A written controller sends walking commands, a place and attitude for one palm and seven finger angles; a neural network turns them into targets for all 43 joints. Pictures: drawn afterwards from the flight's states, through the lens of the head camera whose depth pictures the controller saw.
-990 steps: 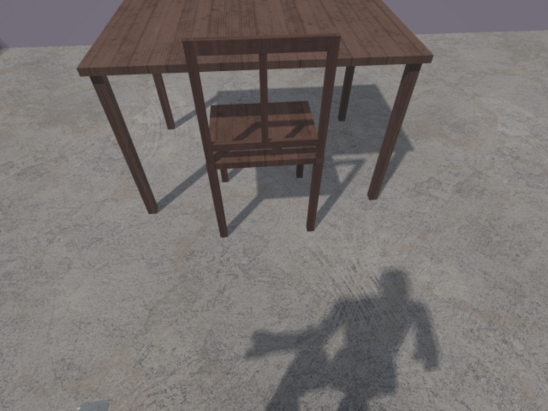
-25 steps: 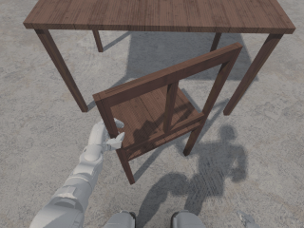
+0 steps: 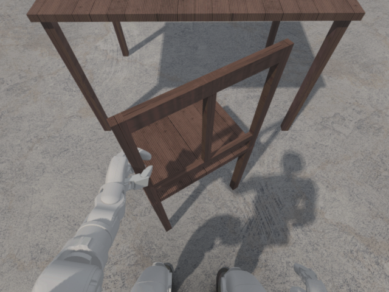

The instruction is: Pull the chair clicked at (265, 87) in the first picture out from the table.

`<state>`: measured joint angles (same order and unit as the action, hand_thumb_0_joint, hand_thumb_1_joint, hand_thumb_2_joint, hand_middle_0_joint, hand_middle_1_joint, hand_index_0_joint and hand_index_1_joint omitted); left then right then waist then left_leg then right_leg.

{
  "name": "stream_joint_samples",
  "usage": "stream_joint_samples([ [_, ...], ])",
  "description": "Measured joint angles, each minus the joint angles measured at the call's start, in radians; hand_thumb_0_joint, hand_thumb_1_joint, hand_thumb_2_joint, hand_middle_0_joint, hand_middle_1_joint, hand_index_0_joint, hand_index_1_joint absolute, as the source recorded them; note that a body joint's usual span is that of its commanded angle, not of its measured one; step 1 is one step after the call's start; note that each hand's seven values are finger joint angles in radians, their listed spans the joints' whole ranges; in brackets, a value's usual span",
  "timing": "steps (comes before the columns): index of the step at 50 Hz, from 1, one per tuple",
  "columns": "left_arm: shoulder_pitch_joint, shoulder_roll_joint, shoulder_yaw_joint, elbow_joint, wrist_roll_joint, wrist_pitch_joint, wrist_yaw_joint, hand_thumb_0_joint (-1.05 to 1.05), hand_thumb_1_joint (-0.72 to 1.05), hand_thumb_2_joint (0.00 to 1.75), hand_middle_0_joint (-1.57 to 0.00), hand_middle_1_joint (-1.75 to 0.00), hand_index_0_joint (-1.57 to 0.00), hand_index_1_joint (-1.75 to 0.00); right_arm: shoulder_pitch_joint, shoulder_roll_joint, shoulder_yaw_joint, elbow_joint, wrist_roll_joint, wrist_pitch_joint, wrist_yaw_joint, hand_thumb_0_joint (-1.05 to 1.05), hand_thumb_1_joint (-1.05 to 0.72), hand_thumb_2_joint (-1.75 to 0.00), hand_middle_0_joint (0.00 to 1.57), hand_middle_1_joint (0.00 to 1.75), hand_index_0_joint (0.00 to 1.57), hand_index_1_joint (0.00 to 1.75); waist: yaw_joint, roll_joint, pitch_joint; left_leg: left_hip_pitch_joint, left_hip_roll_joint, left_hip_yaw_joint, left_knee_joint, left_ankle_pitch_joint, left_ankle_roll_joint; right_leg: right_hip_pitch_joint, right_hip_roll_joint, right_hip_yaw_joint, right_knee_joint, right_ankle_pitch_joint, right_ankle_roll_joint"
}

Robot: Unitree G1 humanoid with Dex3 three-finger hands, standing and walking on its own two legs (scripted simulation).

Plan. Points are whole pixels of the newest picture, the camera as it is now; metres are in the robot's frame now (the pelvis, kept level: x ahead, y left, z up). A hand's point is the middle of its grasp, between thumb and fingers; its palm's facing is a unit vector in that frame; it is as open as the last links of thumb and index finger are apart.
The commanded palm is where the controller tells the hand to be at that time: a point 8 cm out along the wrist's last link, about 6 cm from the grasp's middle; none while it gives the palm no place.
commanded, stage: step backward, pulling the chair out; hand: left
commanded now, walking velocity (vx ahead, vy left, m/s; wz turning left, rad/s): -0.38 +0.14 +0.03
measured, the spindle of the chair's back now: (207, 132) +0.50 -0.02 -0.07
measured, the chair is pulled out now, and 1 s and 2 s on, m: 0.35 0.51 0.51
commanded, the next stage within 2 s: stop walking, hand still on the chair in 0.44 s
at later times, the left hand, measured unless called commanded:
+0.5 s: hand (141, 218) +0.26 +0.12 -0.05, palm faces -0.06 -0.98 -0.21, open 5.8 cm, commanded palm +0.25 +0.18 -0.05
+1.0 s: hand (136, 256) +0.19 +0.13 -0.05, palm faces -0.04 -0.98 -0.21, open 5.9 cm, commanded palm +0.17 +0.18 -0.03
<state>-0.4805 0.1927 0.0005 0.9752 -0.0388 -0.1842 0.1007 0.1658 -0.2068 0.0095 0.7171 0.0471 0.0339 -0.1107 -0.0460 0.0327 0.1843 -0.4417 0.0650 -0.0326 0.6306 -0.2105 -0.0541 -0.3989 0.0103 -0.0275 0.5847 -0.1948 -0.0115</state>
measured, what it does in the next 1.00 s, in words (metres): steps on the spot: left foot, then right foot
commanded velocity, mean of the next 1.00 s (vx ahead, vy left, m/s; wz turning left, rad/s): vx -0.13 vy -0.01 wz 0.00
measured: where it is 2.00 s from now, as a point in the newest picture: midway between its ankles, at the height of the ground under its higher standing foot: outside the picture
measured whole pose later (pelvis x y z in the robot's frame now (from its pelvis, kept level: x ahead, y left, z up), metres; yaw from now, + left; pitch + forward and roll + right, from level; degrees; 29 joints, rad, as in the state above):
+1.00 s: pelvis -0.09 +0.00 +0.01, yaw -1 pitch -2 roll +1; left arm -0.11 0.14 -0.06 0.70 -0.01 -0.09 0.09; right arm 0.22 -0.22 0.03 0.70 0.03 -0.02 -0.12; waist -0.02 0.02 0.09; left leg -0.20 0.02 0.00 0.48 -0.23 -0.04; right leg -0.29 -0.02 -0.01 0.51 -0.19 0.00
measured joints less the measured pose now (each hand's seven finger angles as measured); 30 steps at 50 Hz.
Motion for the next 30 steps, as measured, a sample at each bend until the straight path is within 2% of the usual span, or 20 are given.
stream_joint_samples([
  [2,0.002,-0.01,0.008,0.006,-0.003,0.004,0.003,-0.03,0.59,0.7,-0.2,-1.17,-0.5,-1.45,-0.005,-0.016,-0.006,0.001,0.004,0.001,-0.005,0.01,-0.9,-0.9,0.21,0.3,0.2,0.3,-0.017,-0.003,-0.009,-0.005,-0.033,-0.013,0.085,-0.119,0.004,-0.014,-0.019,0.002,-0.004,0.011,0.001],
  [4,0.004,-0.026,0.007,0.002,0.001,0.018,0.006,-0.02,0.6,0.7,-0.19,-1.16,-0.49,-1.44,0.0,-0.035,-0.009,0.004,0.004,-0.002,-0.01,0.01,-0.9,-0.9,0.21,0.3,0.2,0.3,-0.028,-0.013,-0.022,0.022,-0.059,-0.016,0.104,-0.189,0.008,-0.025,-0.043,0.005,-0.016,0.028,0.009],
  [6,0.005,-0.038,-0.009,-0.012,0.009,0.038,0.005,-0.02,0.6,0.7,-0.17,-1.17,-0.48,-1.44,0.014,-0.054,-0.007,0.003,0.004,-0.002,-0.016,0.01,-0.9,-0.9,0.21,0.3,0.2,0.3,-0.036,-0.022,-0.038,0.086,-0.06,-0.01,0.01,-0.148,0.016,-0.039,-0.064,0.002,-0.026,0.043,0.022],
  [7,0.004,-0.043,-0.021,-0.024,0.013,0.048,0.004,-0.02,0.6,0.7,-0.17,-1.17,-0.48,-1.44,0.022,-0.064,-0.008,-0.001,0.001,-0.001,-0.02,0.01,-0.9,-0.9,0.21,0.3,0.2,0.3,-0.039,-0.02,-0.045,0.111,-0.05,-0.01,-0.054,-0.054,0.026,-0.049,-0.069,-0.006,-0.025,0.049,0.029],
  [8,-0.002,-0.042,-0.035,-0.035,0.018,0.057,0.002,-0.02,0.6,0.7,-0.16,-1.17,-0.48,-1.44,0.023,-0.065,-0.012,-0.003,-0.002,0.005,-0.023,0.01,-0.9,-0.9,0.21,0.3,0.2,0.3,-0.035,-0.034,-0.039,0.11,-0.058,-0.004,-0.069,-0.014,0.029,-0.054,-0.08,-0.004,-0.026,0.055,0.035],
  [11,0.007,-0.03,-0.065,-0.067,0.019,0.07,-0.003,-0.01,0.61,0.71,-0.15,-1.18,-0.46,-1.43,0.032,-0.052,-0.018,-0.025,-0.011,0.032,-0.021,0.01,-0.9,-0.9,0.21,0.3,0.2,0.3,0.0,-0.061,-0.029,0.109,-0.058,0.026,-0.069,-0.036,0.025,-0.07,-0.078,0.018,0.027,-0.009,0.03],
  [13,0.017,-0.029,-0.07,-0.071,0.021,0.065,-0.007,-0.01,0.61,0.72,-0.15,-1.18,-0.46,-1.42,0.04,-0.038,-0.017,-0.032,-0.016,0.036,-0.017,0.01,-0.9,-0.9,0.21,0.3,0.2,0.3,0.009,-0.051,-0.032,0.097,-0.046,0.024,-0.061,-0.043,0.02,-0.044,-0.064,0.014,0.062,-0.034,0.021],
  [16,0.019,-0.022,-0.064,-0.057,0.021,0.044,-0.011,-0.02,0.61,0.73,-0.16,-1.18,-0.46,-1.43,0.029,-0.017,-0.007,-0.024,-0.012,0.038,-0.004,0.01,-0.9,-0.9,0.21,0.3,0.2,0.3,0.027,-0.032,-0.025,0.082,-0.015,0.023,-0.037,-0.043,0.006,0.004,-0.035,0.009,-0.002,-0.021,0.015],
  [19,0.008,-0.016,-0.048,-0.032,0.008,0.035,-0.01,-0.01,0.6,0.73,-0.16,-1.18,-0.46,-1.42,0.005,-0.005,0.002,-0.022,0.002,0.04,-0.004,0.01,-0.9,-0.9,0.21,0.3,0.2,0.3,0.009,-0.017,-0.013,0.069,-0.004,0.014,-0.038,-0.02,-0.006,-0.002,-0.024,0.0,-0.015,0.016,0.008],
  [22,0.001,-0.024,-0.038,-0.01,0.0,0.046,-0.007,-0.01,0.61,0.74,-0.15,-1.17,-0.46,-1.41,-0.001,-0.013,0.002,-0.024,0.012,0.04,-0.009,0.01,-0.9,-0.9,0.21,0.3,0.2,0.3,-0.014,-0.014,-0.019,0.045,-0.02,0.01,-0.006,-0.091,0.007,-0.012,-0.039,-0.003,-0.015,0.032,0.01],
  [24,0.004,-0.033,-0.039,-0.002,0.0,0.053,-0.005,0.0,0.62,0.74,-0.15,-1.16,-0.45,-1.41,0.007,-0.024,0.004,-0.022,0.012,0.037,-0.012,0.01,-0.9,-0.9,0.21,0.3,0.2,0.3,-0.022,-0.021,-0.027,0.047,-0.032,0.019,-0.017,-0.086,0.017,-0.017,-0.053,0.003,-0.014,0.04,0.018],
  [27,0.02,-0.044,-0.053,0.001,0.007,0.054,-0.004,0.0,0.62,0.74,-0.14,-1.16,-0.44,-1.41,0.032,-0.04,0.006,-0.026,0.008,0.031,-0.021,0.01,-0.9,-0.9,0.21,0.3,0.2,0.3,-0.014,-0.021,-0.044,0.053,-0.028,0.039,-0.047,0.0,0.026,-0.029,-0.06,0.008,0.0,0.01,0.028],
  [30,0.056,-0.04,-0.07,-0.043,0.007,0.069,-0.006,0.0,0.62,0.75,-0.14,-1.17,-0.44,-1.41,0.056,-0.037,0.005,-0.043,0.007,0.033,-0.025,0.01,-0.9,-0.9,0.21,0.3,0.2,0.3,0.002,-0.014,-0.047,0.056,-0.012,0.055,-0.049,0.035,0.031,-0.052,-0.05,0.013,0.062,-0.128,0.025],
])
